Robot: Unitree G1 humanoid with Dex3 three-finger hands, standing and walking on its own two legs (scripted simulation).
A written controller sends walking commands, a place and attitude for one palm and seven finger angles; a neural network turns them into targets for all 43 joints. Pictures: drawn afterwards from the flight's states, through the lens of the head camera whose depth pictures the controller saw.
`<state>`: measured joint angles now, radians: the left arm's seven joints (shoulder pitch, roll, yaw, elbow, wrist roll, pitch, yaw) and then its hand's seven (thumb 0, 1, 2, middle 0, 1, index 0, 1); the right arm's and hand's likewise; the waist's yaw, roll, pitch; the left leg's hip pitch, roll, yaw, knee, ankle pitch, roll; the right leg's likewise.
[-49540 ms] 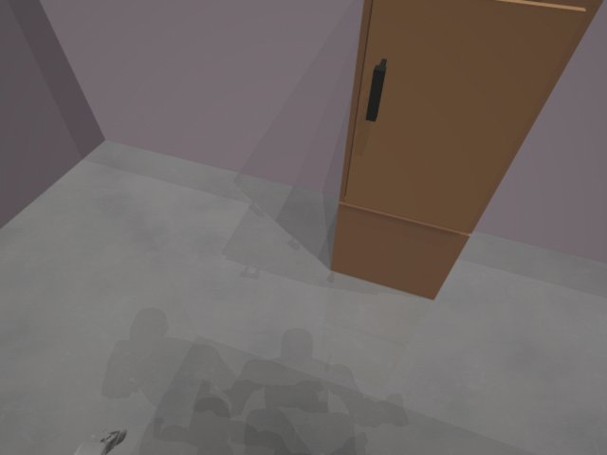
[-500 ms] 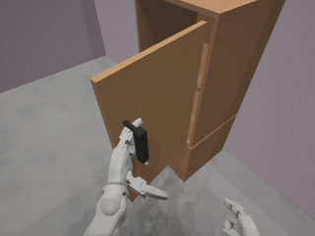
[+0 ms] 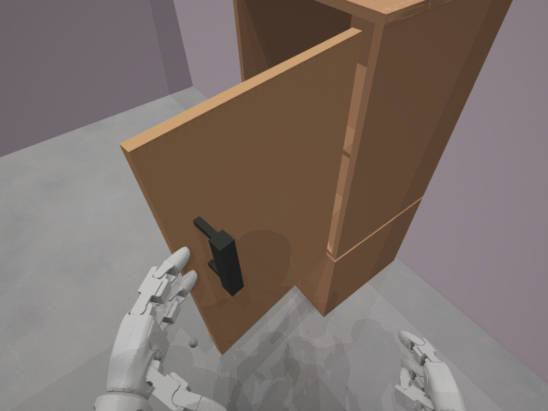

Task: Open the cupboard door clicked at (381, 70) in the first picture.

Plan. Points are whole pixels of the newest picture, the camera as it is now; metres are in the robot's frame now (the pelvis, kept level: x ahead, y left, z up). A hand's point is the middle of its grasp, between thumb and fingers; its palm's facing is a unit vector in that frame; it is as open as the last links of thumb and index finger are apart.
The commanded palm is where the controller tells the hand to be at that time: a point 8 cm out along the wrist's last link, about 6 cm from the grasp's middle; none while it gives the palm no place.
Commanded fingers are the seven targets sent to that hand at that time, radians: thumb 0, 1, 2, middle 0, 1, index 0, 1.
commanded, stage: slide the hand sideways off the handle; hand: left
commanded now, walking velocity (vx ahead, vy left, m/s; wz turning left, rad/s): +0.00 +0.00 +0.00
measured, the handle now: (218, 256) +0.31 +0.10 +0.09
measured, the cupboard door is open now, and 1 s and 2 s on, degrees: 98 98 98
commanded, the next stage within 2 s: draw the hand back to the body in 0.24 s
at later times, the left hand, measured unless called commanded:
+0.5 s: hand (154, 355) +0.17 +0.15 +0.09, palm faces -0.03 -1.00 -0.05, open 16.3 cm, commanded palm +0.14 +0.21 +0.10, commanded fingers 0.00 -0.50 0.30 -0.15 -0.30 -0.15 -0.30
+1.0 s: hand (74, 340) +0.17 +0.22 +0.14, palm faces +0.17 -0.95 -0.26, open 15.3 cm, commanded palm +0.13 +0.27 +0.15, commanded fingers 0.00 -0.01 0.51 -0.17 -0.30 -0.17 -0.30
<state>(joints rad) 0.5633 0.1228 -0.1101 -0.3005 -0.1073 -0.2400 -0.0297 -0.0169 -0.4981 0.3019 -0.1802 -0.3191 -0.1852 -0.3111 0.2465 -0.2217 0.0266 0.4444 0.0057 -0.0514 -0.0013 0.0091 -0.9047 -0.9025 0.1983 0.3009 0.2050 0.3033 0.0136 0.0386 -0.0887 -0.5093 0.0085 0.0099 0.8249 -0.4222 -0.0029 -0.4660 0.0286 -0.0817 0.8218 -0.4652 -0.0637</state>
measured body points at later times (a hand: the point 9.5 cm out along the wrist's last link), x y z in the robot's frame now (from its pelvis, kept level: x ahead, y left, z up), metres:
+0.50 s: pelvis -0.01 +0.01 -0.01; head +0.00 +0.00 +0.44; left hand +0.17 +0.20 +0.10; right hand +0.17 -0.21 -0.08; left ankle +0.00 +0.12 -0.70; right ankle -0.03 -0.07 -0.70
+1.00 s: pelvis -0.01 +0.04 +0.02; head -0.02 +0.02 +0.47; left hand +0.16 +0.27 +0.15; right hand +0.18 -0.17 -0.05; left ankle +0.00 +0.12 -0.70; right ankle -0.03 -0.07 -0.70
